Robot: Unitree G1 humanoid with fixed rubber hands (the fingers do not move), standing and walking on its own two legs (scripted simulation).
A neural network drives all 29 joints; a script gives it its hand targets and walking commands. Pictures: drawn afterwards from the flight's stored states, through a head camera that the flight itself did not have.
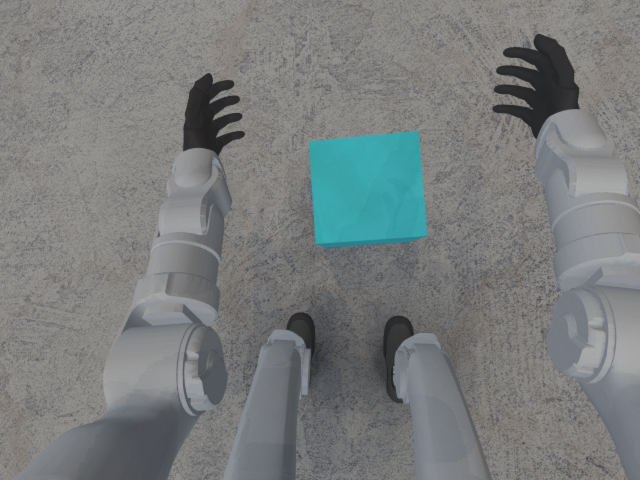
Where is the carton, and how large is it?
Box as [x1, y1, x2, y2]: [309, 131, 426, 247]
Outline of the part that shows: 418,131 309,141 315,241 317,244 324,247 402,242 416,239 426,235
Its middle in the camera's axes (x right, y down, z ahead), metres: +0.10 -0.09 +0.85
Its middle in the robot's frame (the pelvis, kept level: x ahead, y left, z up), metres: +0.49 -0.02 -0.53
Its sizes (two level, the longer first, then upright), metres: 0.210 0.200 0.250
